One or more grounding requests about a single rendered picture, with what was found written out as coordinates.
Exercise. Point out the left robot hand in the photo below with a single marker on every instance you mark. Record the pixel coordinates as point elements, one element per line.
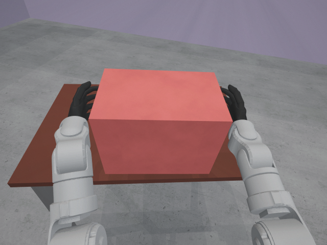
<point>79,106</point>

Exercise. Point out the robot left forearm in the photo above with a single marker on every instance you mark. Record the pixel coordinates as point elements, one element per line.
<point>72,173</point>

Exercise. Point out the table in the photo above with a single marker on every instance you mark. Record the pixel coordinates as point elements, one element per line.
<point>35,167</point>

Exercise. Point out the right robot upper arm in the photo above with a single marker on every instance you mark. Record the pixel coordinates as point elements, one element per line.
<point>280,232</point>

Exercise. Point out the robot right forearm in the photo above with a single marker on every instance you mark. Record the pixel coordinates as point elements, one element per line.
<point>266,194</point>

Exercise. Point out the left robot upper arm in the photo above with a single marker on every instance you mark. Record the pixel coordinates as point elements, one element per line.
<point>84,234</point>

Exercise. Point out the right robot hand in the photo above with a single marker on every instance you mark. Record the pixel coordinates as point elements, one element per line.
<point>235,103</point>

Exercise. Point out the carton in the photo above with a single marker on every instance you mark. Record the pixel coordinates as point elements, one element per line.
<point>159,121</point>

